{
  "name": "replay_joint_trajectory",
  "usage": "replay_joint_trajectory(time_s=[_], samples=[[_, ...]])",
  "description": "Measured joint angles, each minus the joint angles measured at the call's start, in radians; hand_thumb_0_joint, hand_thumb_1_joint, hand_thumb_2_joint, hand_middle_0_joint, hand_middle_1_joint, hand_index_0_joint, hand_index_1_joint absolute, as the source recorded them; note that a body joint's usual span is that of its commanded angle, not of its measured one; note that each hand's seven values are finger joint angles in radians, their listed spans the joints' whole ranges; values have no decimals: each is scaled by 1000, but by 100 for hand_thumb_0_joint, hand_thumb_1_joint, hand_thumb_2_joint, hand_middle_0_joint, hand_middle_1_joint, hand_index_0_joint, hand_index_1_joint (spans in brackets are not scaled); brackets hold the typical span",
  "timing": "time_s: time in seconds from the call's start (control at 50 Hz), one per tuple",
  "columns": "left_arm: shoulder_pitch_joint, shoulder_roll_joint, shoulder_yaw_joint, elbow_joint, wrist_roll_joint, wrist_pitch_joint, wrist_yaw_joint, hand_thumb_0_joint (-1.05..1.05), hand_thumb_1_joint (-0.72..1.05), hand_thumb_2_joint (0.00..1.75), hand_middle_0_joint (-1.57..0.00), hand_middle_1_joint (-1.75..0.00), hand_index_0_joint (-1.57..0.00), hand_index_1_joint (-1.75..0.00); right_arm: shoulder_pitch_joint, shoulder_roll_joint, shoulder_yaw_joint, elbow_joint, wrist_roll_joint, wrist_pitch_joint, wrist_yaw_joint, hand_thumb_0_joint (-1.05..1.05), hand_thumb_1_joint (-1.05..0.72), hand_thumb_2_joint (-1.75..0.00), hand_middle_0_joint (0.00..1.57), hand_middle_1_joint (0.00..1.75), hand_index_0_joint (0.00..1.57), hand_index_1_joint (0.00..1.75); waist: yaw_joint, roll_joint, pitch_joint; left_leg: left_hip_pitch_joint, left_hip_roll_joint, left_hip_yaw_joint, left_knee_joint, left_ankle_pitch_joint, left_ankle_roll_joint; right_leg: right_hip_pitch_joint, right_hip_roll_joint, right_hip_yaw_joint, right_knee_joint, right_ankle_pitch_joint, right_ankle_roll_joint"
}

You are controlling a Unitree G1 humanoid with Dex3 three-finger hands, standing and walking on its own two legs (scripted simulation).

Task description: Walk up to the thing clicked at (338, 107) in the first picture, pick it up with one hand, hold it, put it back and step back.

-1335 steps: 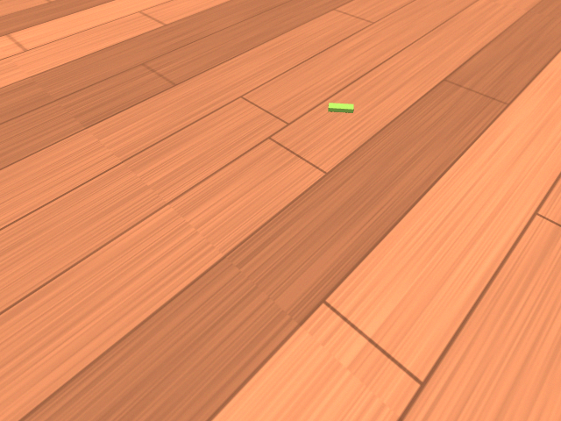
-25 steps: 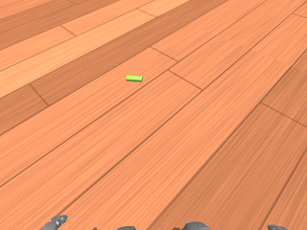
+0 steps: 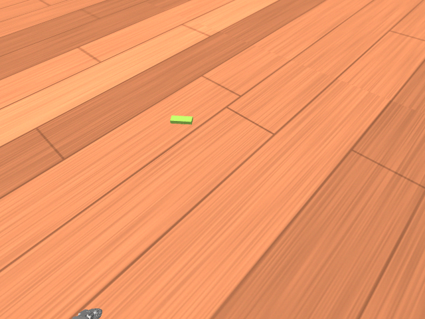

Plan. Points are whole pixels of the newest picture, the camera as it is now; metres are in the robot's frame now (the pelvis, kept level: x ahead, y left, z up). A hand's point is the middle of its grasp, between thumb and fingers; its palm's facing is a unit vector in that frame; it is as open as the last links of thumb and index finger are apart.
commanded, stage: stand
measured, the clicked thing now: (181, 119) +1.45 +0.26 -0.76
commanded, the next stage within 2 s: none
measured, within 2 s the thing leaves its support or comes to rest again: neither
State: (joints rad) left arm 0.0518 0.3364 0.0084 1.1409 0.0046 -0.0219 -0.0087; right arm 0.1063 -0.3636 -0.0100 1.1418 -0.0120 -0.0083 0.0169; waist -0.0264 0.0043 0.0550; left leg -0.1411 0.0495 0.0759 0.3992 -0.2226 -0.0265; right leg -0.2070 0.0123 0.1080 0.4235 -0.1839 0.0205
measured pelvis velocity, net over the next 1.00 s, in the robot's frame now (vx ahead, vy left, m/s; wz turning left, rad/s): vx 0.02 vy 0.01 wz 0.05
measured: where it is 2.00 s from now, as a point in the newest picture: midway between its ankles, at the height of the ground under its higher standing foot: outside the picture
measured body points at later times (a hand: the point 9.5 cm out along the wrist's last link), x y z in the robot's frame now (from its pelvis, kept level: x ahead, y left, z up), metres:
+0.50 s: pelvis +0.02 +0.01 +0.00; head +0.03 +0.00 +0.45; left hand +0.08 +0.31 -0.13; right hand +0.12 -0.29 -0.13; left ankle +0.00 +0.13 -0.74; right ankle +0.03 -0.13 -0.74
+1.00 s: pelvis +0.02 +0.01 +0.01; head +0.03 +0.00 +0.45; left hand +0.09 +0.31 -0.13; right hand +0.11 -0.29 -0.13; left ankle +0.00 +0.13 -0.74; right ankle +0.03 -0.13 -0.74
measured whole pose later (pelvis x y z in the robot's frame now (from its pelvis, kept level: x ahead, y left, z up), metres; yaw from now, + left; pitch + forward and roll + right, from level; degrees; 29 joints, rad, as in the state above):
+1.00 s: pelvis +0.02 +0.01 +0.01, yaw +3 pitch -2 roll +0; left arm 0.09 0.34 0.01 1.15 0.01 -0.01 0.00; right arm 0.09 -0.35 -0.01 1.15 -0.01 0.00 0.01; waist -0.01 0.01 0.04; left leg -0.09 0.03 0.04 0.32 -0.20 -0.02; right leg -0.13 -0.01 0.07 0.33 -0.17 0.03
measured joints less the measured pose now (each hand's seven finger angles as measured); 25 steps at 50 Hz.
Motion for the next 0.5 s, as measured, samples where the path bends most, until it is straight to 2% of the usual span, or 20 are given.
replay_joint_trajectory(time_s=[0.5], samples=[[39, 7, 1, 18, 3, 5, 6, 1, 90, 90, -21, -30, -20, -30, -45, 12, -4, -8, 2, 1, -5, 1, -91, -90, 21, 30, 21, 30, 24, -1, -13, 40, -11, -29, -64, 15, 5, 64, -15, -31, -87, 15, 6]])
